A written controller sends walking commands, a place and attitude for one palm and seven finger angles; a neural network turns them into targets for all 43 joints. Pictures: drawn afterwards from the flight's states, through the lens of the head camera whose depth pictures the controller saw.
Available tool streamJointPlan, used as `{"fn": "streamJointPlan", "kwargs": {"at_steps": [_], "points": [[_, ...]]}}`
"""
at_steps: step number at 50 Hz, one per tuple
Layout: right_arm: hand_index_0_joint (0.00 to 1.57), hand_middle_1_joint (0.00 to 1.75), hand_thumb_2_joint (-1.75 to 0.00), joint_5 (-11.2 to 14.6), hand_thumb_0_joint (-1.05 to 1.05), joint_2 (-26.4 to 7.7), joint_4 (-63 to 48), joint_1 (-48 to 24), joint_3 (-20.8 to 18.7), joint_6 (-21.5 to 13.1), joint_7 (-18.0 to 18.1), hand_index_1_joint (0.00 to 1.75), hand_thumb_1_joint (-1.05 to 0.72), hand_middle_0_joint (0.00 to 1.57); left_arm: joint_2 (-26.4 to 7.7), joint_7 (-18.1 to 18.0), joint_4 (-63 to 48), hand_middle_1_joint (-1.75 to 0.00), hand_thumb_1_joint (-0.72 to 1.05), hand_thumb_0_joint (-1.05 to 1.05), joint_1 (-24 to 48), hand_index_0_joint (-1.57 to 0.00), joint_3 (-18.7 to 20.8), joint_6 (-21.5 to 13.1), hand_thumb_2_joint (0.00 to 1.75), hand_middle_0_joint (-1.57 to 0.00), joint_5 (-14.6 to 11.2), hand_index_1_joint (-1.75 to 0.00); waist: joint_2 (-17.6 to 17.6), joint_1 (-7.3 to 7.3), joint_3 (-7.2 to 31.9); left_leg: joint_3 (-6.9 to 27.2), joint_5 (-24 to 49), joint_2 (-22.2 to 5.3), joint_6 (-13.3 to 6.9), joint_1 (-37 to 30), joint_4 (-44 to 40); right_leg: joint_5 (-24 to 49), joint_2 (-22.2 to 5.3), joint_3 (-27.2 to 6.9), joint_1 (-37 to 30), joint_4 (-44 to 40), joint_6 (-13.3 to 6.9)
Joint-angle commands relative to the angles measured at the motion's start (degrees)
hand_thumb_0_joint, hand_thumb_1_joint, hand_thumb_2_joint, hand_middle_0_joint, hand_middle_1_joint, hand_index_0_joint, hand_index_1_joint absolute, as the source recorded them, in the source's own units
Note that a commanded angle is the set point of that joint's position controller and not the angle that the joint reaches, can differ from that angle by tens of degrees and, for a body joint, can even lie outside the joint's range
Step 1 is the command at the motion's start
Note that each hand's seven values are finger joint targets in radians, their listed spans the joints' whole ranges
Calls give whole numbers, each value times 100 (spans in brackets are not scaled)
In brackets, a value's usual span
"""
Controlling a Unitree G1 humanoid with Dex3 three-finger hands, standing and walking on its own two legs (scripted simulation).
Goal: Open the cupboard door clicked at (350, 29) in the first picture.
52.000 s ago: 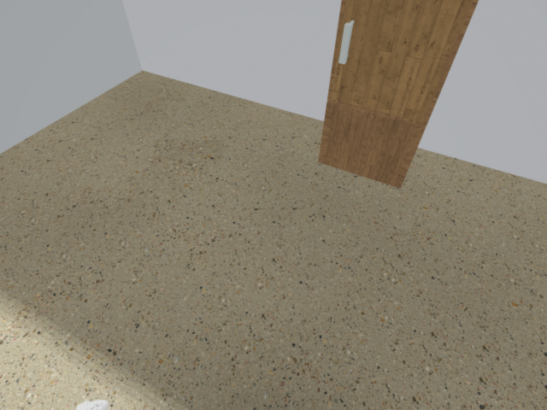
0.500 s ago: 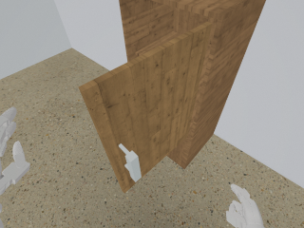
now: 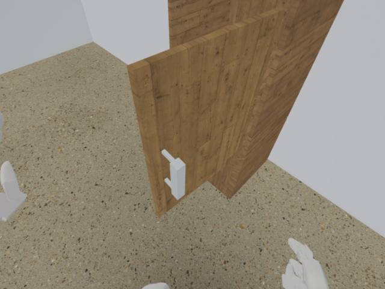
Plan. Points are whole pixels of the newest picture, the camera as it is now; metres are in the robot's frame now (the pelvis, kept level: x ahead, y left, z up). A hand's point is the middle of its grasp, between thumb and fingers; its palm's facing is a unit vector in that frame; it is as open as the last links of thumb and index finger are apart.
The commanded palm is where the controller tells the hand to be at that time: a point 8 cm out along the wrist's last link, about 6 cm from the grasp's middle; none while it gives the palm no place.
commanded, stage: step back with the hand held close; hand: left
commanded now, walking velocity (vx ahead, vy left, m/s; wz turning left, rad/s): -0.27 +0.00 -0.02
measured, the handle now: (172, 174) +0.40 +0.08 -0.05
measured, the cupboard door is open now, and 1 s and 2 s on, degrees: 85 85 85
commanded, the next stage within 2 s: stop stepping back and stand still in 0.52 s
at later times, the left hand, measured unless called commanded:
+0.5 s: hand out of the picture +0.15 +0.26 +0.18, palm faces +0.43 -0.81 -0.40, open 7.4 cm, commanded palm +0.09 +0.29 +0.19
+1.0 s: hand out of the picture +0.08 +0.25 +0.17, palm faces +0.43 -0.83 -0.36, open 7.4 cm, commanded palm +0.03 +0.28 +0.19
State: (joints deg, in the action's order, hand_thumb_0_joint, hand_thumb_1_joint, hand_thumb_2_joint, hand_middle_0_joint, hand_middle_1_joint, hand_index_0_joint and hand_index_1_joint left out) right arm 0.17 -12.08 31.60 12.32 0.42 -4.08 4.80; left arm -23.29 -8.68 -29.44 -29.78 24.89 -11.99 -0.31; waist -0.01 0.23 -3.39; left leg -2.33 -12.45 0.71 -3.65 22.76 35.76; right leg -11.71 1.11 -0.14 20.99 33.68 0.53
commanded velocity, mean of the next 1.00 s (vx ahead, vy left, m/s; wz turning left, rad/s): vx -0.19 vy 0.02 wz -0.02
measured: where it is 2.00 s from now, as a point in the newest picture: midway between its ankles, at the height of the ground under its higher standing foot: outside the picture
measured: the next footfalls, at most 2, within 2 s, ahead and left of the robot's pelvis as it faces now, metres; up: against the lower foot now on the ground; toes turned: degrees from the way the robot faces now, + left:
right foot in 0.56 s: -0.17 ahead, -0.11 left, +0.00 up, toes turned -4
left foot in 0.94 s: -0.06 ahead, +0.09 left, +0.00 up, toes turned -5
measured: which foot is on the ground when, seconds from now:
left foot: down 0.00-0.84, up 0.86-0.92, down 0.94-1.00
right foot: down 0.00-0.24, up 0.26-0.54, down 0.56-1.00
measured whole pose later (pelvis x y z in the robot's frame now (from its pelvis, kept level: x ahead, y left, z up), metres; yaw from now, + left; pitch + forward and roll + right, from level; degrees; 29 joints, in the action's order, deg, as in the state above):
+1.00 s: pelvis -0.13 -0.01 +0.00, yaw -3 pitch -2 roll -1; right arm 0.1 -13.9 41.1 17.5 -1.1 -6.9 6.4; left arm -22.2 -9.0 -24.9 -28.0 22.8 -11.5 -2.3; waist 1.9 0.4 2.0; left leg -0.1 -10.4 1.1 -2.0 22.6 34.3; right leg -25.6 1.4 1.0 3.0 31.3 -0.5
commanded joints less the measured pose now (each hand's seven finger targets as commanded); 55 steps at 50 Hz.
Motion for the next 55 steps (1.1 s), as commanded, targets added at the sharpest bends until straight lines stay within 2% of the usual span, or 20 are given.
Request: {"fn": "streamJointPlan", "kwargs": {"at_steps": [1, 5, 8, 10, 12, 13, 15, 22, 26, 29, 31, 35, 37, 40, 43, 46, 48, 49, 51, 55], "points": [[20, 30, -90, -28, 0, -837, -883, -540, -355, -407, 27, 30, -90, 20, -1005, -103, -1178, -30, 90, 0, 219, -20, 828, -412, 90, -20, 19, -30, -434, 3, 607, 985, -2696, -859, -253, 2110, -1610, 92, -24, -588, -2059, 294, -40], [20, 30, -90, -66, 0, -769, -647, -419, -372, -374, -66, 30, -90, 20, -1146, -142, -1413, -30, 90, 0, 460, -20, 746, -445, 90, -20, -101, -30, 522, -102, 628, 306, -1457, -17, 259, 164, 293, -960, -1068, -1775, 253, -1546, -581], [20, 30, -90, -14, 0, -681, -493, -409, -354, -269, -97, 30, -90, 20, -1193, -216, -1338, -30, 90, 0, 322, -20, 704, -417, 90, -20, -165, -30, 688, -156, 894, 246, -863, 49, 317, -731, 345, -532, -1204, -1215, 667, -1582, -570], [20, 30, -90, -13, 0, -777, -542, -610, -366, -219, -24, 30, -90, 20, -1280, -230, -1305, -30, 90, 0, 91, -20, 850, -426, 90, -20, -181, -30, -192, -124, 732, 784, -1166, -340, 150, -254, -865, -807, -549, -648, 416, -973, -226], [20, 30, -90, -44, 0, -929, -706, -795, -364, -325, 11, 30, -90, 20, -1216, -175, -1576, -30, 90, 0, 52, -20, 1022, -524, 90, -20, -96, -30, -1909, 14, 896, 2369, -3156, -1698, -420, 1929, -2880, -677, 462, 0, -1650, 1527, 97], [20, 30, -90, -127, 0, -794, -667, -722, -400, -404, 24, 30, -90, 20, -1276, -163, -1658, -30, 90, 0, 111, -20, 1126, -538, 90, -20, -63, -30, -1734, 3, 1010, 2700, -3135, -2063, -623, 2099, -3258, -997, 599, -110, -1795, 2704, 68], [20, 30, -90, -124, 0, -754, -553, -719, -478, -529, -38, 30, -90, 20, -1247, -141, -1339, -30, 90, 0, 22, -20, 1102, -530, 90, -20, -129, -30, -801, 22, 1022, 2325, -2057, -2038, -689, 1186, -2632, -1468, 511, -397, -936, 3103, 13], [20, 30, -90, -211, 0, -690, -81, -579, -342, -697, -151, 30, -90, 20, -930, -127, -1473, -30, 90, 0, 310, -20, 384, -353, 90, -20, -336, -30, -1335, 3, 1462, 1308, 88, -1517, -121, -1337, -2602, -1978, 341, 119, -534, 176, -139], [20, 30, -90, -202, 0, -650, -105, -640, -322, -493, -208, 30, -90, 20, -1334, 8, -1563, -30, 90, 0, 393, -20, 660, -497, 90, -20, -376, -30, -922, 87, 1919, 569, 2710, -1128, 261, -2350, -1271, -111, -22, -106, -634, -1873, -293], [20, 30, -90, -110, 0, -572, -352, -891, -278, -381, -150, 30, -90, 20, -1702, -5, -1556, -30, 90, 0, 340, -20, 1078, -591, 90, -20, -410, -30, 16, 65, 2013, -120, 1980, -537, 344, -2249, -493, 2175, -696, -458, -390, -1634, -160], [20, 30, -90, 107, 0, -644, -569, -1053, -258, -379, -83, 30, -90, 20, -1832, 36, -1357, -30, 90, 0, 5, -20, 1224, -520, 90, -20, -472, -30, 1163, 26, 1602, -210, 356, -58, 379, -1550, 130, 4181, -932, -246, -496, -1450, 323], [20, 30, -90, 3, 0, -729, -553, -800, -180, -274, 21, 30, -90, 20, -1471, 77, -1094, -30, 90, 0, -595, -20, 1079, -224, 90, -20, -518, -30, -812, -123, 1371, 346, 2041, -490, 172, -2144, -923, 1277, -172, 229, -132, -713, 125], [20, 30, -90, -49, 0, -771, -566, -768, -208, -334, 50, 30, -90, 20, -1427, 30, -875, -30, 90, 0, -505, -20, 1021, -264, 90, -20, -511, -30, -1170, -65, 784, 905, -486, -811, 109, -1390, -1796, -1412, 150, 243, -111, -1270, 12], [20, 30, -90, -74, 0, -773, -527, -691, -298, -339, 103, 30, -90, 20, -1431, -12, -838, -30, 90, 0, -222, -20, 868, -234, 90, -20, -441, -30, -93, -159, 299, 301, -829, -173, 523, -1234, -778, -2872, -368, -282, 548, -2264, -420], [20, 30, -90, -69, 0, -734, -254, -506, -311, -394, 96, 30, -90, 20, -1239, -71, -841, -30, 90, 0, 198, -20, 517, -211, 90, -20, -296, -30, 704, -136, -64, 326, 22, -103, 486, -1050, 1217, -1992, -1370, -1060, 1149, -2525, -913], [20, 30, -90, -30, 0, -763, -161, -465, -249, -653, 189, 30, -90, 20, -1172, -91, -846, -30, 90, 0, 1190, -20, 291, -274, 90, -20, -163, -30, -193, -224, -332, 376, 388, -272, 371, -1156, -580, -336, -706, -226, 290, -1455, -378], [20, 30, -90, -14, 0, -892, -192, -358, -294, -822, 213, 30, -90, 20, -1220, -113, -836, -30, 90, 0, 1158, -20, 408, -338, 90, -20, -136, -30, -1000, -87, 194, 1163, 1333, -708, 50, -1668, -1189, 138, -78, 1, -41, -546, -37], [20, 30, -90, -43, 0, -752, -166, -316, -243, -886, 178, 30, -90, 20, -1314, -114, -1039, -30, 90, 0, 1020, -20, 529, -392, 90, -20, -151, -30, -1624, -74, 669, 1847, 1004, -995, -64, -1739, -1770, -595, 113, 124, -260, 80, -17], [20, 30, -90, -141, 0, -661, -174, -325, -259, -1003, 106, 30, -90, 20, -1283, -114, -1339, -30, 90, 0, 745, -20, 643, -468, 90, -20, -175, -30, -1415, -3, 982, 2460, -942, -1378, -240, -1123, -2645, -1884, 153, -155, -702, 842, -72], [20, 30, -90, -126, 0, -623, -395, -423, -236, -854, -2, 30, -90, 20, -1180, -98, -1141, -30, 90, 0, -528, -20, 862, -310, 90, -20, -251, -30, -1321, 62, 987, 1025, -1955, -725, 228, 107, -2583, -1320, 200, 317, -2018, -772, -243]]}}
